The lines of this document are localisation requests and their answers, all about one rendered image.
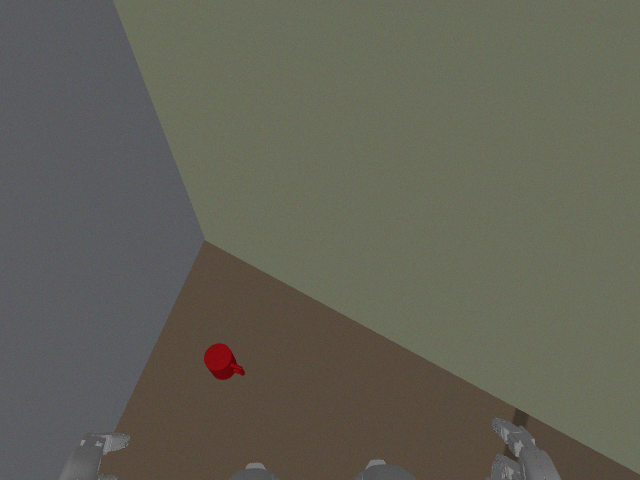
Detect right robot hand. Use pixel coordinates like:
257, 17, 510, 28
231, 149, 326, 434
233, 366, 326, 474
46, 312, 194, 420
485, 417, 561, 480

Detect left robot hand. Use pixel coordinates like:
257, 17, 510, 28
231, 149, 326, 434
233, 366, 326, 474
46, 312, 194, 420
58, 432, 130, 480

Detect mug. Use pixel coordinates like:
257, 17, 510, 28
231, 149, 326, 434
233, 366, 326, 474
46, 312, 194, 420
204, 343, 245, 380

